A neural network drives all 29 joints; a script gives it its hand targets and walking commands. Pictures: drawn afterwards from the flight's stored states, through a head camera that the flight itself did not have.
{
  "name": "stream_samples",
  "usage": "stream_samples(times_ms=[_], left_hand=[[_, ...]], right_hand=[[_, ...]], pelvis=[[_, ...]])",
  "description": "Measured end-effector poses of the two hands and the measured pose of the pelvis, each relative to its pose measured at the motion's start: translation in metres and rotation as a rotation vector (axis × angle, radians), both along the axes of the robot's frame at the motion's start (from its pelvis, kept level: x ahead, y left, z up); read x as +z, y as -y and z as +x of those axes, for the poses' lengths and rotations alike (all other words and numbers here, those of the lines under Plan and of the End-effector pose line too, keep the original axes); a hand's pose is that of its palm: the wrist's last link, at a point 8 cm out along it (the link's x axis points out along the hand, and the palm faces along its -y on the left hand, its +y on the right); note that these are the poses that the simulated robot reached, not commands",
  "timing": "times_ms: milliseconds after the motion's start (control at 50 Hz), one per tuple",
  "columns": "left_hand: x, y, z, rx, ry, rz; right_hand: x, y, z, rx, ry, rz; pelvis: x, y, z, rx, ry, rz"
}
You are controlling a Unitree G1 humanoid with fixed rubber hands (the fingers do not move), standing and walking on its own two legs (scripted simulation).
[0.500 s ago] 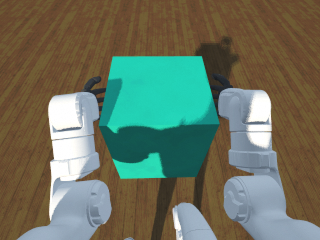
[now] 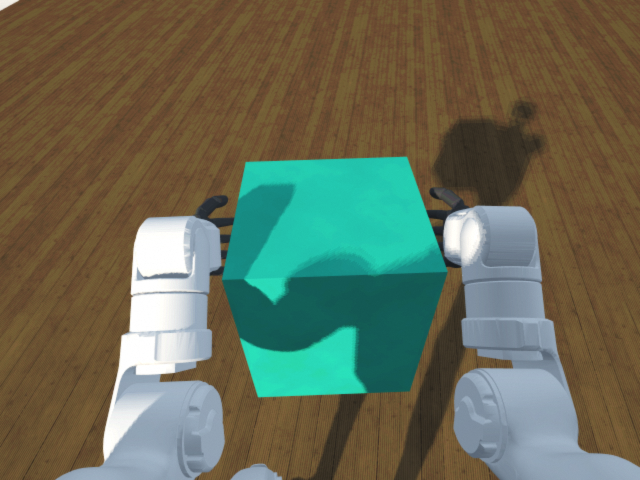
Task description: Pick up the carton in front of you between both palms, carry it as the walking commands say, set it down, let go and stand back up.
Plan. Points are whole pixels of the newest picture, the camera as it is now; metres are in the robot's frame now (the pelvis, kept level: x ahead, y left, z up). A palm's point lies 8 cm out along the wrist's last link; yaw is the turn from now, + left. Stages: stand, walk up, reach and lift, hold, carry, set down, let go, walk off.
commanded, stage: carry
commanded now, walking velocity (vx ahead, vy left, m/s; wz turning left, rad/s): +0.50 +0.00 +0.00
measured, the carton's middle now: (330, 280) +0.36 +0.00 +0.05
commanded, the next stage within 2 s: none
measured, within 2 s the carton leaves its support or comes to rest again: neither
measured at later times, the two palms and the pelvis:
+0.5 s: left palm (217, 171) +0.56 +0.18 +0.08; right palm (404, 163) +0.56 -0.12 +0.09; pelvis +0.27 +0.03 +0.00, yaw -2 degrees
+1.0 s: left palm (231, 151) +0.62 +0.16 +0.07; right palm (404, 142) +0.63 -0.14 +0.07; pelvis +0.36 +0.01 -0.02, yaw +1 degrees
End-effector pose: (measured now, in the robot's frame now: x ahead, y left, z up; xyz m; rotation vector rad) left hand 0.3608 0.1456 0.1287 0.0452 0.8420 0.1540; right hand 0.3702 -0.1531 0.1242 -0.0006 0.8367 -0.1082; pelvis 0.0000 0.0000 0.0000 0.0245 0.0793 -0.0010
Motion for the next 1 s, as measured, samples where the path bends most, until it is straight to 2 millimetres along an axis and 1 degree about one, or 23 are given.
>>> stream_samples(times_ms=[80,140,200,260,300,340,380,440,500,560,620,660,700,780,880,1000], left_hand=[[-0.008,-0.001,0.042,0.009,0.017,-0.014],[-0.016,-0.006,0.073,0.016,0.036,-0.029],[-0.026,-0.016,0.105,0.027,0.069,-0.05],[-0.04,-0.03,0.137,0.035,0.116,-0.076],[-0.051,-0.039,0.152,0.042,0.108,-0.098],[-0.059,-0.044,0.161,0.047,0.079,-0.111],[-0.063,-0.044,0.169,0.053,0.06,-0.128],[-0.061,-0.039,0.182,0.051,0.077,-0.135],[-0.05,-0.031,0.199,0.025,0.125,-0.109],[-0.037,-0.021,0.218,0.022,0.182,-0.093],[-0.027,-0.011,0.238,0.009,0.211,-0.058],[-0.024,-0.007,0.249,0.0,0.199,-0.044],[-0.025,-0.005,0.258,-0.001,0.18,-0.04],[-0.037,-0.006,0.266,0.013,0.14,-0.045],[-0.049,-0.012,0.265,0.041,0.125,-0.056],[-0.056,-0.018,0.258,0.055,0.128,-0.056]], right_hand=[[-0.009,-0.001,0.039,-0.024,0.016,0.015],[-0.017,-0.005,0.068,-0.045,0.034,0.027],[-0.023,-0.016,0.099,-0.062,0.067,0.032],[-0.031,-0.03,0.131,-0.076,0.113,0.027],[-0.039,-0.039,0.145,-0.077,0.107,0.009],[-0.047,-0.043,0.151,-0.09,0.078,0.009],[-0.051,-0.044,0.155,-0.105,0.061,0.01],[-0.047,-0.038,0.168,-0.096,0.077,-0.004],[-0.036,-0.03,0.185,-0.092,0.124,-0.006],[-0.028,-0.02,0.205,-0.083,0.18,0.003],[-0.026,-0.01,0.224,-0.09,0.209,0.036],[-0.027,-0.006,0.234,-0.098,0.196,0.047],[-0.029,-0.004,0.242,-0.097,0.177,0.047],[-0.037,-0.006,0.255,-0.077,0.137,0.031],[-0.044,-0.012,0.263,-0.052,0.122,0.021],[-0.05,-0.018,0.261,-0.028,0.125,0.011]], pelvis=[[0.006,-0.004,0.043,-0.003,-0.012,-0.002],[0.005,-0.011,0.081,-0.003,-0.017,-0.006],[0.0,-0.021,0.125,-0.002,-0.018,-0.014],[-0.014,-0.032,0.171,-0.021,-0.012,-0.018],[-0.013,-0.035,0.192,-0.029,-0.015,-0.006],[-0.007,-0.037,0.209,-0.039,-0.018,-0.018],[-0.001,-0.038,0.227,-0.041,-0.018,-0.033],[0.004,-0.037,0.251,-0.034,-0.012,-0.042],[0.004,-0.031,0.275,-0.026,0.002,-0.034],[-0.002,-0.022,0.303,-0.02,0.026,-0.014],[-0.009,-0.014,0.329,-0.014,0.04,-0.026],[-0.009,-0.012,0.342,-0.005,0.039,-0.039],[-0.01,-0.01,0.353,0.001,0.036,-0.044],[-0.011,-0.007,0.365,0.008,0.029,-0.043],[-0.014,-0.005,0.367,0.013,0.025,-0.037],[-0.017,-0.006,0.363,0.017,0.026,-0.031]])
